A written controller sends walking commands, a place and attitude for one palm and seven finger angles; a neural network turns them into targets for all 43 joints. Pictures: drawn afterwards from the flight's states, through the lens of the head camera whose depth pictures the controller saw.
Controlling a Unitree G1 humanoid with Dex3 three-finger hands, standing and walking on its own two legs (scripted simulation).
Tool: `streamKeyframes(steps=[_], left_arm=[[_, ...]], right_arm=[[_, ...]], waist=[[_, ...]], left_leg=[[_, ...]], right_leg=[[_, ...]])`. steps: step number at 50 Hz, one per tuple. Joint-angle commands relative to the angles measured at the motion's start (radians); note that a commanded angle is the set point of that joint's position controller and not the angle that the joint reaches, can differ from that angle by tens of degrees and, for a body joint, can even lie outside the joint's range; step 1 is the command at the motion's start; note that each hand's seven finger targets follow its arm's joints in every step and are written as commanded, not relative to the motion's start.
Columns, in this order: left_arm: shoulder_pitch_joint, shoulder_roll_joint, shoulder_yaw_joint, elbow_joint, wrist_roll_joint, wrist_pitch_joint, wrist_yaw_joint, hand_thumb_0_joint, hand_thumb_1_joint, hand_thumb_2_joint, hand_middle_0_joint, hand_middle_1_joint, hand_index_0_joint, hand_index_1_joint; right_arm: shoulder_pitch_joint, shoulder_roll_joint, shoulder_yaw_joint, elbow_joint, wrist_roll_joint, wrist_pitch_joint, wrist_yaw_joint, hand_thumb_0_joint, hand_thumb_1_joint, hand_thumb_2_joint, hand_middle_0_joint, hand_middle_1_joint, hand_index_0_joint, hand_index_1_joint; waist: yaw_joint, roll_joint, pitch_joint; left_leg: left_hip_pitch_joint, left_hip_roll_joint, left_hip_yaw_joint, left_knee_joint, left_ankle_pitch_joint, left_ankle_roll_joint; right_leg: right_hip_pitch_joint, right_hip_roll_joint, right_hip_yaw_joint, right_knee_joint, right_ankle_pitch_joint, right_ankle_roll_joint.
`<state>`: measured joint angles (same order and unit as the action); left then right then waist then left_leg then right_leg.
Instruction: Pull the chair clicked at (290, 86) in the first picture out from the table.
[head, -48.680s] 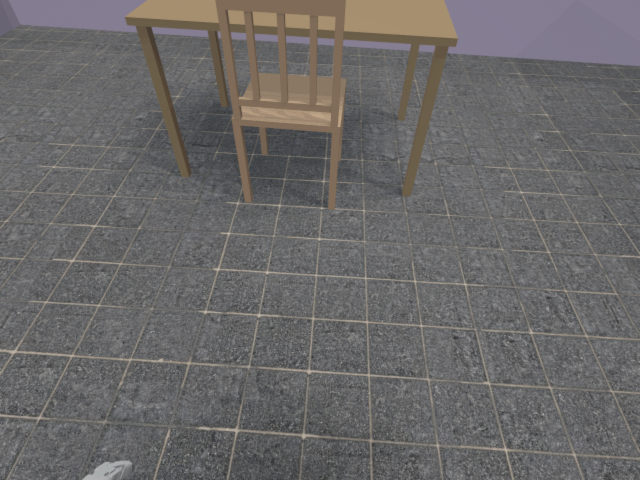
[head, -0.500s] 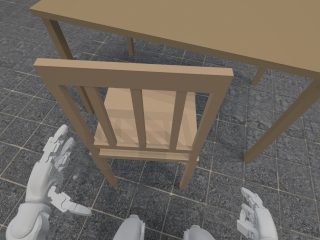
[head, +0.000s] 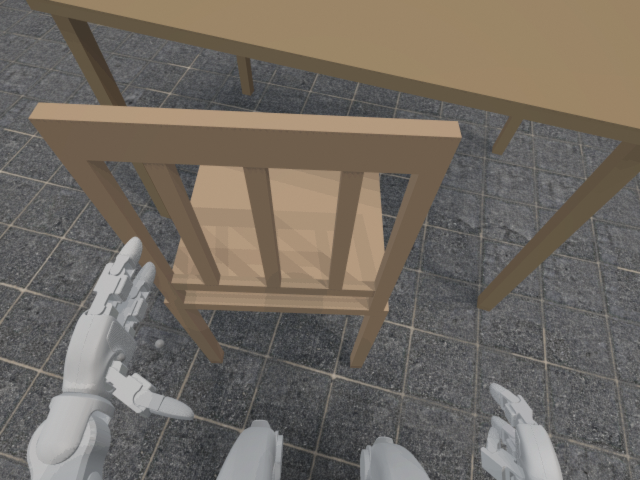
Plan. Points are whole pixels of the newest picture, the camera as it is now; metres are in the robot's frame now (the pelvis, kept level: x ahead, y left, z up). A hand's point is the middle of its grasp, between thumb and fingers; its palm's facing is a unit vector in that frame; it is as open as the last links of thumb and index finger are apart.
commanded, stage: aim the fingers beside a spindle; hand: left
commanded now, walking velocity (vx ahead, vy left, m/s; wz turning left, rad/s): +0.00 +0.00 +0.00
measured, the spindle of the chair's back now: (266, 235) +0.43 +0.10 +0.00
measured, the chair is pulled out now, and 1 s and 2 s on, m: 0.22 0.22 0.22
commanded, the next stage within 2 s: none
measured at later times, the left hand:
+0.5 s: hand (177, 332) +0.29 +0.19 +0.00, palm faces -0.04 -1.00 -0.01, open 16.9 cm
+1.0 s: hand (191, 329) +0.29 +0.17 +0.01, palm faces -0.02 -1.00 -0.04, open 16.9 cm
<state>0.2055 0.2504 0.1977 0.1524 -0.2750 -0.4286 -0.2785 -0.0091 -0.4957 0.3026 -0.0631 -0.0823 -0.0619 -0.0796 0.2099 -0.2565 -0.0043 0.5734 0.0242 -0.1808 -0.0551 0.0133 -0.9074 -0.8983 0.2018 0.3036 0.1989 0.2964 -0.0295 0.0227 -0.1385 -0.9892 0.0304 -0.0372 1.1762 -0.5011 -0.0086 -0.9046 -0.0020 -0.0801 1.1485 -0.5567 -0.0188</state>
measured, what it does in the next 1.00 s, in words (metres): stands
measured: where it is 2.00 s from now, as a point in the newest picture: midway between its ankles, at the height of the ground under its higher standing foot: outside the picture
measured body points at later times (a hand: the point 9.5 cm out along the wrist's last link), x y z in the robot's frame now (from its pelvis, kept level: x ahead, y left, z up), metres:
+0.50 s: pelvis -0.01 +0.01 -0.02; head +0.09 +0.02 +0.42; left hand +0.28 +0.24 +0.01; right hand +0.17 -0.24 -0.11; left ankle +0.03 +0.12 -0.65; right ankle +0.00 -0.11 -0.65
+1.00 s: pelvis -0.01 +0.01 -0.02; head +0.10 +0.02 +0.41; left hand +0.29 +0.22 +0.01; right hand +0.16 -0.24 -0.12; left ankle +0.03 +0.12 -0.65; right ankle +0.00 -0.11 -0.65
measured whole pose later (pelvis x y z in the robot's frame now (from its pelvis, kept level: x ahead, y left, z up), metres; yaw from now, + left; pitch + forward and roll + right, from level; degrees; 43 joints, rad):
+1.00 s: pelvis -0.01 +0.01 -0.02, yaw -1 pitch +21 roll -3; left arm 0.09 0.22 0.10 0.19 -0.19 -0.45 -0.13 -0.01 -0.50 0.30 -0.06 -0.08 -0.06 -0.08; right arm 0.18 -0.24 0.01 0.55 0.01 -0.07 -0.03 0.01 -0.91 -0.90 0.20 0.30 0.20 0.30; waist -0.03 0.02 -0.15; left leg -1.12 0.02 -0.03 1.28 -0.53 0.01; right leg -1.04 -0.01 -0.07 1.26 -0.58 -0.01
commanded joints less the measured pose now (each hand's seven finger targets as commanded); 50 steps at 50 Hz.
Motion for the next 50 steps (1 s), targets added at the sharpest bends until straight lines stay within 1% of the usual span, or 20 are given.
streamKeyframes(steps=[1, 5, 7, 8, 11, 12, 15, 19, 22, 26, 28, 31, 35, 37, 39, 42, 46, 47, 49, 50], left_arm=[[-0.110, 0.149, 0.088, -0.158, -0.004, -0.093, 0.037, 0.000, -0.500, 0.300, -0.060, -0.080, -0.060, -0.080], [-0.111, 0.105, 0.029, -0.104, -0.002, -0.033, 0.004, 0.000, -0.500, 0.300, -0.060, -0.080, -0.060, -0.080], [-0.145, 0.112, 0.024, -0.115, 0.000, -0.021, -0.001, 0.000, -0.500, 0.300, -0.060, -0.080, -0.060, -0.080], [-0.184, 0.113, 0.017, -0.146, -0.003, -0.025, 0.002, 0.000, -0.500, 0.300, -0.060, -0.080, -0.060, -0.080], [-0.213, 0.180, 0.086, -0.218, -0.003, -0.064, 0.038, 0.000, -0.500, 0.300, -0.060, -0.080, -0.060, -0.080], [-0.214, 0.156, 0.067, -0.238, -0.002, -0.077, 0.047, 0.000, -0.500, 0.300, -0.060, -0.080, -0.060, -0.080], [-0.204, 0.159, 0.085, -0.188, 0.006, -0.096, 0.073, 0.000, -0.500, 0.300, -0.060, -0.080, -0.060, -0.080], [-0.236, 0.091, 0.002, -0.067, 0.030, -0.060, 0.056, 0.000, -0.500, 0.300, -0.060, -0.080, -0.060, -0.080], [-0.262, 0.050, -0.060, -0.066, 0.036, -0.032, 0.037, 0.000, -0.500, 0.300, -0.060, -0.080, -0.060, -0.080], [-0.295, 0.121, -0.005, -0.163, 0.041, -0.051, 0.073, 0.000, -0.500, 0.300, -0.060, -0.080, -0.060, -0.080], [-0.319, 0.130, 0.010, -0.218, 0.046, -0.076, 0.107, 0.000, -0.500, 0.300, -0.060, -0.080, -0.060, -0.080], [-0.310, 0.161, 0.057, -0.175, 0.060, -0.096, 0.155, 0.000, -0.500, 0.300, -0.060, -0.080, -0.060, -0.080], [-0.256, 0.051, -0.039, -0.081, 0.072, -0.071, 0.144, 0.000, -0.500, 0.300, -0.060, -0.080, -0.060, -0.080], [-0.230, 0.036, -0.059, -0.038, 0.068, -0.048, 0.118, 0.000, -0.500, 0.300, -0.060, -0.080, -0.060, -0.080], [-0.235, 0.041, -0.064, -0.037, 0.062, -0.037, 0.099, 0.000, -0.500, 0.300, -0.060, -0.080, -0.060, -0.080], [-0.286, 0.070, -0.050, -0.135, 0.056, -0.062, 0.102, 0.000, -0.500, 0.300, -0.060, -0.080, -0.060, -0.080], [-0.309, 0.158, 0.034, -0.262, 0.060, -0.122, 0.157, 0.000, -0.500, 0.300, -0.060, -0.080, -0.060, -0.080], [-0.301, 0.138, 0.019, -0.260, 0.065, -0.127, 0.166, 0.000, -0.500, 0.300, -0.060, -0.080, -0.060, -0.080], [-0.296, 0.133, 0.025, -0.194, 0.070, -0.124, 0.175, 0.000, -0.500, 0.300, -0.060, -0.080, -0.060, -0.080], [-0.291, 0.104, 0.000, -0.150, 0.071, -0.112, 0.169, 0.000, -0.500, 0.300, -0.060, -0.080, -0.060, -0.080]], right_arm=[[-0.023, -0.129, -0.053, -0.124, -0.008, -0.046, 0.002, 0.000, -0.900, -0.900, 0.200, 0.300, 0.200, 0.300], [-0.024, -0.141, -0.052, -0.148, 0.003, -0.023, 0.005, 0.000, -0.900, -0.900, 0.200, 0.300, 0.200, 0.300], [-0.021, -0.144, -0.052, -0.154, 0.006, -0.017, 0.003, 0.000, -0.900, -0.900, 0.200, 0.300, 0.200, 0.300], [-0.022, -0.143, -0.049, -0.157, 0.004, -0.017, 0.001, 0.000, -0.900, -0.900, 0.200, 0.300, 0.200, 0.300], [-0.026, -0.138, -0.050, -0.151, -0.003, -0.020, -0.005, 0.000, -0.900, -0.900, 0.200, 0.300, 0.200, 0.300], [-0.028, -0.130, -0.046, -0.157, -0.007, -0.021, -0.003, 0.000, -0.900, -0.900, 0.200, 0.300, 0.200, 0.300], [-0.027, -0.128, -0.045, -0.142, -0.011, -0.016, 0.002, 0.000, -0.900, -0.900, 0.200, 0.300, 0.200, 0.300], [-0.024, -0.140, -0.044, -0.134, -0.007, 0.002, 0.010, 0.000, -0.900, -0.900, 0.200, 0.300, 0.200, 0.300], [-0.022, -0.146, -0.048, -0.150, -0.001, 0.010, 0.010, 0.000, -0.900, -0.900, 0.200, 0.300, 0.200, 0.300], [-0.020, -0.144, -0.051, -0.156, -0.008, 0.013, 0.005, 0.000, -0.900, -0.900, 0.200, 0.300, 0.200, 0.300], [-0.023, -0.133, -0.049, -0.156, -0.015, 0.015, 0.010, 0.000, -0.900, -0.900, 0.200, 0.300, 0.200, 0.300], [-0.023, -0.131, -0.046, -0.141, -0.022, 0.028, 0.015, 0.000, -0.900, -0.900, 0.200, 0.300, 0.200, 0.300], [-0.023, -0.131, -0.048, -0.146, -0.019, 0.047, 0.032, 0.000, -0.900, -0.900, 0.200, 0.300, 0.200, 0.300], [-0.017, -0.138, -0.051, -0.151, -0.012, 0.056, 0.034, 0.000, -0.900, -0.900, 0.200, 0.300, 0.200, 0.300], [-0.015, -0.142, -0.053, -0.159, -0.006, 0.064, 0.031, 0.000, -0.900, -0.900, 0.200, 0.300, 0.200, 0.300], [-0.023, -0.137, -0.053, -0.167, -0.008, 0.064, 0.024, 0.000, -0.900, -0.900, 0.200, 0.300, 0.200, 0.300], [-0.025, -0.129, -0.051, -0.161, -0.018, 0.059, 0.017, 0.000, -0.900, -0.900, 0.200, 0.300, 0.200, 0.300], [-0.028, -0.122, -0.048, -0.160, -0.019, 0.059, 0.019, 0.000, -0.900, -0.900, 0.200, 0.300, 0.200, 0.300], [-0.024, -0.123, -0.045, -0.144, -0.019, 0.064, 0.019, 0.000, -0.900, -0.900, 0.200, 0.300, 0.200, 0.300], [-0.030, -0.123, -0.044, -0.141, -0.019, 0.066, 0.021, 0.000, -0.900, -0.900, 0.200, 0.300, 0.200, 0.300]], waist=[[0.001, 0.047, -0.285], [-0.006, 0.025, -0.279], [-0.010, 0.015, -0.290], [-0.013, 0.017, -0.297], [0.003, 0.019, -0.345], [0.007, 0.040, -0.362], [0.005, 0.026, -0.329], [-0.021, 0.027, -0.265], [-0.028, 0.024, -0.295], [-0.003, 0.047, -0.371], [0.005, 0.069, -0.409], [0.005, 0.047, -0.384], [-0.010, 0.037, -0.354], [-0.016, 0.007, -0.348], [-0.018, -0.016, -0.339], [-0.011, 0.018, -0.375], [0.011, 0.066, -0.424], [0.008, 0.079, -0.429], [-0.004, 0.048, -0.380], [-0.015, 0.043, -0.358]], left_leg=[[0.216, -0.016, 0.005, -0.127, 0.270, 0.034], [0.193, -0.019, 0.010, -0.129, 0.216, 0.034], [0.194, -0.018, 0.009, -0.126, 0.211, 0.036], [0.194, -0.017, 0.004, -0.126, 0.204, 0.037], [0.212, -0.013, 0.000, -0.113, 0.239, 0.037], [0.223, -0.016, 0.002, -0.113, 0.258, 0.037], [0.202, -0.013, -0.002, -0.110, 0.243, 0.031], [0.161, -0.013, -0.008, -0.105, 0.171, 0.029], [0.173, -0.013, -0.011, -0.101, 0.166, 0.032], [0.215, -0.009, -0.020, -0.096, 0.231, 0.031], [0.242, -0.009, -0.019, -0.091, 0.273, 0.029], [0.207, -0.007, -0.021, -0.083, 0.266, 0.027], [0.190, -0.008, -0.016, -0.079, 0.249, 0.023], [0.163, -0.009, -0.009, -0.073, 0.233, 0.026], [0.140, -0.012, -0.006, -0.070, 0.212, 0.030], [0.161, -0.013, -0.007, -0.063, 0.234, 0.033], [0.224, -0.008, -0.016, -0.064, 0.295, 0.028], [0.235, -0.010, -0.013, -0.066, 0.297, 0.027], [0.197, -0.010, -0.012, -0.065, 0.267, 0.028], [0.174, -0.012, -0.009, -0.061, 0.231, 0.029]], right_leg=[[0.111, 0.006, 0.033, -0.141, 0.284, 0.000], [0.097, 0.004, 0.036, -0.149, 0.247, 0.002], [0.095, 0.005, 0.037, -0.150, 0.242, 0.002], [0.094, 0.004, 0.037, -0.149, 0.232, 0.002], [0.105, 0.008, 0.039, -0.133, 0.252, -0.002], [0.109, 0.006, 0.039, -0.126, 0.266, -0.002], [0.083, 0.008, 0.031, -0.117, 0.244, -0.003], [0.011, 0.009, 0.023, -0.113, 0.177, -0.004], [0.002, 0.007, 0.023, -0.112, 0.173, -0.004], [0.021, 0.005, 0.023, -0.091, 0.212, -0.009], [0.031, 0.004, 0.025, -0.079, 0.240, -0.010], [0.014, 0.008, 0.021, -0.067, 0.232, -0.009], [-0.010, 0.007, 0.014, -0.061, 0.230, -0.009], [0.005, 0.007, 0.019, -0.071, 0.237, -0.008], [0.017, 0.007, 0.024, -0.076, 0.234, -0.007], [0.028, 0.004, 0.030, -0.069, 0.249, -0.008], [0.027, 0.006, 0.030, -0.055, 0.267, -0.012], [0.023, 0.005, 0.030, -0.055, 0.267, -0.011], [0.016, 0.007, 0.028, -0.061, 0.251, -0.010], [0.002, 0.008, 0.029, -0.067, 0.226, -0.006]])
